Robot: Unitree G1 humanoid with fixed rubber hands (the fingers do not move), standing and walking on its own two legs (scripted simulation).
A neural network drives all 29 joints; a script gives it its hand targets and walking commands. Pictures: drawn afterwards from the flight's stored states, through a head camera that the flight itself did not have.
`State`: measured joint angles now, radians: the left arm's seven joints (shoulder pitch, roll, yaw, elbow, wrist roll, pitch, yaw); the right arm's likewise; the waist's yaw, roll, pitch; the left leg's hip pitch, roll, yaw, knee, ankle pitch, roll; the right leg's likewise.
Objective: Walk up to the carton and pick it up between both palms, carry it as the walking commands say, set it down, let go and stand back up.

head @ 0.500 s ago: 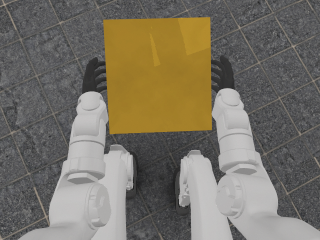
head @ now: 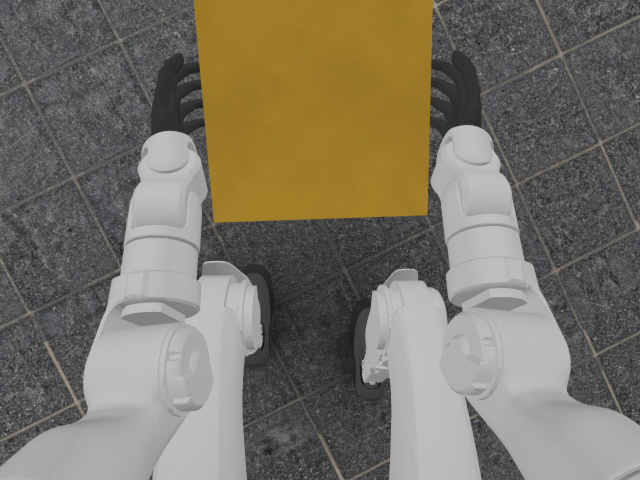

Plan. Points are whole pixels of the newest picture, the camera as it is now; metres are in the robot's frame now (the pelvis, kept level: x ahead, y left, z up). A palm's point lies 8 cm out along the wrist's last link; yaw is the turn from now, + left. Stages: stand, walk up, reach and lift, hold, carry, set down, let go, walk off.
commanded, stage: set down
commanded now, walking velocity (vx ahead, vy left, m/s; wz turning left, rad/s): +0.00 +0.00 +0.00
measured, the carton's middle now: (316, 110) +0.52 +0.01 -0.21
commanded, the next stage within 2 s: none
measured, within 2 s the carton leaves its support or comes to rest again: rests again in 1.92 s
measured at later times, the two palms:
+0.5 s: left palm (190, 113) +0.51 +0.17 -0.20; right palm (435, 133) +0.50 -0.15 -0.21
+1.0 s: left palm (193, 96) +0.55 +0.18 -0.25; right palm (419, 133) +0.51 -0.15 -0.27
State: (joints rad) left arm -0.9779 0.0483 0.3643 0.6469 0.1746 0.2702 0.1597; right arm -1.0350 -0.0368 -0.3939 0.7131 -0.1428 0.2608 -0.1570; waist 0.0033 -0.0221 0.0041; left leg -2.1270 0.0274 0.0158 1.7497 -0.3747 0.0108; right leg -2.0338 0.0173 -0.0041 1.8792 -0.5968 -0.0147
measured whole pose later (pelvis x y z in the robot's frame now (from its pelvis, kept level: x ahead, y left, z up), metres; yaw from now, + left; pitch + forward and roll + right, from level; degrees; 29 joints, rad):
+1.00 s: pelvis +0.00 +0.00 -0.08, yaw +0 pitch +37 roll +1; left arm -1.47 0.30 0.36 1.04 0.09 0.19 0.06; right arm -1.31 -0.24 -0.16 0.90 0.05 0.20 -0.11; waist 0.00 -0.02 0.36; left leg -2.26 0.03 0.01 2.04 -0.42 0.00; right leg -2.16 0.03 0.00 2.18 -0.68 -0.01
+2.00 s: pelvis +0.00 +0.00 -0.10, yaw +0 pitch +38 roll +1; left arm -1.48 0.37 0.36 1.13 0.07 0.17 0.01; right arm -1.41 -0.25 -0.16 1.02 0.06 0.18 -0.03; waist 0.00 -0.02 0.36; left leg -2.33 0.03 0.01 2.10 -0.43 0.00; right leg -2.23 0.04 0.00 2.24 -0.68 -0.01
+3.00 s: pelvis +0.00 +0.00 -0.11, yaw +0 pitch +37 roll +2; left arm -1.49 0.43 0.27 1.28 -0.12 0.01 0.07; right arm -1.43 -0.35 -0.01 1.09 0.14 0.07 -0.09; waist 0.00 0.02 0.43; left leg -2.34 0.03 0.01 2.12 -0.42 -0.01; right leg -2.24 0.04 0.00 2.27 -0.67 -0.01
